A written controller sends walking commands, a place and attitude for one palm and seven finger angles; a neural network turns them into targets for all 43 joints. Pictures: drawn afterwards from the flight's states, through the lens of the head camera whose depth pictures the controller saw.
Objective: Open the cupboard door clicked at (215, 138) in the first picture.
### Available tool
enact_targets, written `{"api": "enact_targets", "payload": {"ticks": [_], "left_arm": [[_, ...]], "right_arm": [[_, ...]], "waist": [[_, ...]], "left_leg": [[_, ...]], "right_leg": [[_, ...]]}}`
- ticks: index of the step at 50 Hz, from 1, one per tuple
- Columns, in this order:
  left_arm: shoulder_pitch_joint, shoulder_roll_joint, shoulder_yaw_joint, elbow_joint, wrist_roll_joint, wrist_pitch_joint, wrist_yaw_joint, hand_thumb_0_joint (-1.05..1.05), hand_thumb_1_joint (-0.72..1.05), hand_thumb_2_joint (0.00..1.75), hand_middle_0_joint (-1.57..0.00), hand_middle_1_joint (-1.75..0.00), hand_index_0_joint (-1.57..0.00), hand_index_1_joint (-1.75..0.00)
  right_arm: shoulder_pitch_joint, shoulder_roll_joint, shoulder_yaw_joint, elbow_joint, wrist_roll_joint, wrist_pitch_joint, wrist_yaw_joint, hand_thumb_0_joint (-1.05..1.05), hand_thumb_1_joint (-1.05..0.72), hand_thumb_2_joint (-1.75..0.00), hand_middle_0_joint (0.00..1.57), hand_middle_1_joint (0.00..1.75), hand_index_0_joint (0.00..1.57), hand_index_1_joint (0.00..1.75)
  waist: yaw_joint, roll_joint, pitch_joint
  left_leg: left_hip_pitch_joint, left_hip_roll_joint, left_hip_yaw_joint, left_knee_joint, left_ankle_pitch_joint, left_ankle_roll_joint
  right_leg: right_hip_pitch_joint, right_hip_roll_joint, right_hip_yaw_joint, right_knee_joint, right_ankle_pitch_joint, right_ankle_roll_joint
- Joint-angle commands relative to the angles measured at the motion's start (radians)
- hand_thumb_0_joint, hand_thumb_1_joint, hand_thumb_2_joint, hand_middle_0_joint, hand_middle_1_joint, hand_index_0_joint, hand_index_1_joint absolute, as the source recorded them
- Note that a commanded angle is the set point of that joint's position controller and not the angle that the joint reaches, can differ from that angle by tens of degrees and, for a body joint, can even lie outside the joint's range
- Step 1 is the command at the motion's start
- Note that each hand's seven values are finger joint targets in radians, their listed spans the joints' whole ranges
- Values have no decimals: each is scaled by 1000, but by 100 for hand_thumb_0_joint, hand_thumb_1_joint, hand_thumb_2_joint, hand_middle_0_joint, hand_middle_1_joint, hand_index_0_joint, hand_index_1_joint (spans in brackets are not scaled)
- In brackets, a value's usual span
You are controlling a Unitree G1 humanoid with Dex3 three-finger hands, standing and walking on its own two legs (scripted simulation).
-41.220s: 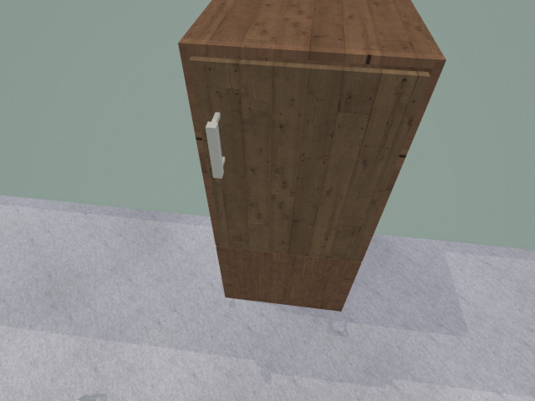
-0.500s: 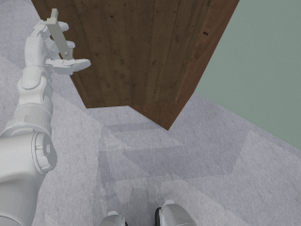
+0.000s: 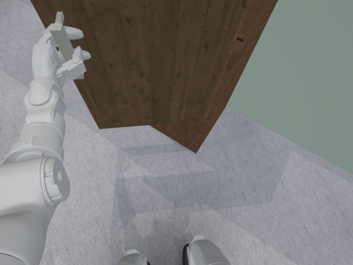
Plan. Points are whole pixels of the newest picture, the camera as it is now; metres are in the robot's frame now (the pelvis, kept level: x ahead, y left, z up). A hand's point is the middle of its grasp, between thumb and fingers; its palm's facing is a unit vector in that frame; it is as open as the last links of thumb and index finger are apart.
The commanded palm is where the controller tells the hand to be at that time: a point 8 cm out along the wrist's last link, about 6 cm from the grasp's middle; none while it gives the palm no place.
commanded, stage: pull the door open along its arc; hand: left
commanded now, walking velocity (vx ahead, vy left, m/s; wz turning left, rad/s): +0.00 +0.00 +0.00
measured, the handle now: (70, 48) +0.58 +0.17 +0.10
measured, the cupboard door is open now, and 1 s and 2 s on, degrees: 40 78 76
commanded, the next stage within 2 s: open thumb and fingers to let go in 0.92 s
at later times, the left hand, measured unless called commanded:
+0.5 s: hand (89, 101) +0.44 +0.12 +0.10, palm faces +0.01 -1.00 +0.03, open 5.7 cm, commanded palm +0.37 +0.18 +0.10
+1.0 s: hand (140, 157) +0.31 +0.03 +0.10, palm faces +0.36 -0.93 -0.03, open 6.0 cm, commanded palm +0.27 +0.08 +0.10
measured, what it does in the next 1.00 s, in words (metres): stands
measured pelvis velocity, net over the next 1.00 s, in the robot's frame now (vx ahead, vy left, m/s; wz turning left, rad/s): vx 0.02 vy -0.04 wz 0.06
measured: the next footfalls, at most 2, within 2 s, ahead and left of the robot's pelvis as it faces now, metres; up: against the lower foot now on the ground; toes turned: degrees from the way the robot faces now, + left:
none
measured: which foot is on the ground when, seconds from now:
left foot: down 0.00-1.00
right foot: down 0.00-1.00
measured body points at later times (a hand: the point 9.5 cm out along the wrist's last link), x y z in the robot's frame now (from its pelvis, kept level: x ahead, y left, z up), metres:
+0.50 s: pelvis +0.02 -0.01 +0.02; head +0.09 -0.01 +0.46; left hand +0.43 +0.18 +0.10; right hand +0.07 -0.26 -0.10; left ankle -0.03 +0.09 -0.69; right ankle +0.01 -0.12 -0.69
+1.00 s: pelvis +0.02 -0.04 +0.03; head +0.03 -0.06 +0.48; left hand +0.29 +0.08 +0.11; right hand +0.22 -0.23 -0.06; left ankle -0.03 +0.09 -0.69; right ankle +0.01 -0.12 -0.69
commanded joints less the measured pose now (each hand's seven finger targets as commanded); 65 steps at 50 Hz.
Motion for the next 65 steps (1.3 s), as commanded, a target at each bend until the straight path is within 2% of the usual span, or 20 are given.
{"api": "enact_targets", "payload": {"ticks": [1,2,6,9,15,21,22,23,24,27,29,31,34,41,45,49,51,55,58,65], "left_arm": [[-440,250,25,-228,-16,-74,10,0,90,90,-40,-135,-40,-135],[-486,195,-22,-226,-18,-71,11,0,90,90,-40,-135,-40,-135],[-377,189,-4,-246,-25,-75,11,0,90,90,-40,-135,-40,-135],[-295,177,4,-296,-46,-76,3,0,90,90,-40,-135,-40,-135],[-15,102,-20,-447,-86,-47,-6,0,90,90,-40,-135,-40,-135],[342,-55,-117,-749,-132,-9,8,0,90,90,-40,-135,-40,-135],[407,-78,-44,-831,-173,-1,88,0,90,90,-40,-135,-40,-135],[459,-140,-98,-882,-164,12,137,0,90,90,-40,-135,-40,-135],[504,-154,-98,-923,-155,23,190,0,90,90,-40,-135,-40,-135],[651,-222,-138,-1072,-89,51,348,0,90,90,-40,-135,-40,-135],[708,-215,-129,-1131,-42,69,443,0,90,90,-40,-135,-40,-135],[777,-283,-183,-1186,-8,88,515,0,90,90,-40,-135,-40,-135],[850,-345,-249,-1266,24,112,588,0,90,90,-40,-135,-40,-135],[953,-484,-402,-1389,85,173,708,0,90,90,-40,-135,-40,-135],[935,-575,-519,-1412,142,209,746,0,90,90,-40,-135,-40,-135],[883,-672,-619,-1385,125,225,742,0,90,90,-40,-135,-40,-135],[765,-666,-629,-1380,128,216,750,0,90,90,-40,-135,-40,-135],[801,-637,-591,-1325,126,208,744,0,62,78,-38,-132,-38,-132],[773,-621,-574,-1312,114,198,728,0,41,69,-36,-130,-36,-130],[749,-621,-584,-1271,121,163,704,0,-8,48,-33,-124,-33,-124]], "right_arm": [[197,-179,-66,-37,5,-4,-9,0,-90,-90,20,30,20,30],[191,-175,-66,-31,5,-6,-7,0,-90,-90,20,30,20,30],[189,-176,-72,-41,6,-6,-3,0,-90,-90,20,30,20,30],[178,-173,-76,-63,10,-3,1,0,-90,-90,20,30,20,30],[116,-154,-84,-113,34,2,7,0,-90,-90,20,30,20,30],[17,-123,-89,-169,57,-22,20,0,-90,-90,20,30,20,30],[-15,-107,-90,-183,59,-30,24,0,-90,-90,20,30,20,30],[-42,-102,-87,-188,58,-39,28,0,-90,-90,20,30,20,30],[-58,-99,-86,-189,57,-44,29,0,-90,-90,20,30,20,30],[-121,-75,-82,-202,41,-46,35,0,-90,-90,20,30,20,30],[-165,-67,-79,-208,27,-34,26,0,-90,-90,20,30,20,30],[-214,-44,-70,-219,17,-21,15,0,-90,-90,20,30,20,30],[-269,-26,-61,-225,9,2,-6,0,-90,-90,20,30,20,30],[-360,13,-44,-233,-6,32,-31,0,-90,-90,20,30,20,30],[-378,24,-43,-225,-21,31,-29,0,-90,-90,20,30,20,30],[-392,23,-41,-208,-23,14,-27,0,-90,-90,20,30,20,30],[-393,15,-41,-189,-24,4,-26,0,-90,-90,20,30,20,30],[-378,14,-50,-186,-24,-7,-31,0,-90,-90,20,30,20,30],[-370,10,-51,-183,-23,-11,-36,0,-90,-90,20,30,20,30],[-360,3,-56,-171,-20,-32,-40,0,-90,-90,20,30,20,30]], "waist": [[4,67,-490],[-21,78,-461],[17,92,-503],[42,50,-524],[105,-2,-500],[159,-26,-428],[209,-32,-419],[198,-24,-395],[202,-72,-361],[228,-48,-335],[242,-94,-318],[256,-94,-285],[250,-134,-253],[236,-121,-188],[214,-104,-181],[187,-138,-163],[169,-120,-175],[198,-145,-236],[195,-181,-233],[190,-179,-193]], "left_leg": [[308,-20,-92,-70,545,-17],[312,-18,-95,-70,529,-18],[346,-17,-89,-72,573,-22],[325,-23,-78,-81,583,-15],[297,-27,-45,-128,598,-7],[307,-27,-13,-184,614,-2],[307,-29,-10,-195,600,-14],[324,-32,-4,-206,576,-18],[313,-31,-11,-213,560,-19],[331,-37,-2,-235,524,-28],[330,-40,-4,-246,478,-27],[340,-42,-3,-265,442,-31],[371,-42,-7,-276,404,-29],[417,-47,-17,-279,360,-29],[432,-49,-28,-256,371,-30],[433,-54,-43,-234,337,-32],[424,-55,-52,-221,323,-31],[409,-62,-50,-217,323,-31],[388,-65,-51,-220,307,-29],[383,-62,-51,-228,269,-24]], "right_leg": [[254,42,20,-38,428,-14],[219,42,19,-44,407,-12],[238,41,16,-41,421,-14],[314,43,21,-44,472,-18],[436,34,26,-65,546,-19],[531,19,28,-92,601,-21],[540,24,13,-107,571,-20],[535,24,9,-115,552,-17],[537,24,-1,-122,535,-19],[568,10,0,-127,517,-21],[601,2,11,-138,494,-23],[617,-8,17,-153,462,-24],[645,-18,31,-191,434,-23],[652,-34,58,-239,413,-17],[622,-43,56,-228,457,-15],[587,-53,54,-235,450,-5],[555,-58,56,-221,426,-4],[586,-64,67,-211,445,1],[604,-74,87,-226,452,11],[559,-72,89,-244,332,5]]}}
